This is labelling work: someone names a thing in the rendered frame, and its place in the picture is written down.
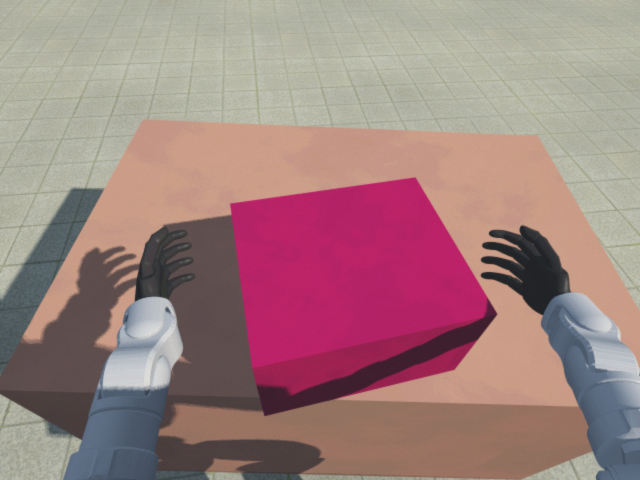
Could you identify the pedestal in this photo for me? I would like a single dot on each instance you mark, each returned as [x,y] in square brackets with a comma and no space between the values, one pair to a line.
[505,412]

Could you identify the carton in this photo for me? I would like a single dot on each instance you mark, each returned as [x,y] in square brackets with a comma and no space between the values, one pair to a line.
[352,289]

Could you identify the robot right hand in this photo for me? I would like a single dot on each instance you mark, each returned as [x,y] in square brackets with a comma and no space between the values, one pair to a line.
[543,276]

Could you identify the robot left forearm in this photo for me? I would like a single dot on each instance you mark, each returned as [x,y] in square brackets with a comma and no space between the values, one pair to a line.
[120,437]

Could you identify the robot right forearm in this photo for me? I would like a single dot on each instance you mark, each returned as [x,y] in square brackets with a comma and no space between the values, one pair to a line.
[603,374]

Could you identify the robot left hand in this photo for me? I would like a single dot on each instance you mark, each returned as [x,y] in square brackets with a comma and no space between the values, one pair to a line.
[153,274]

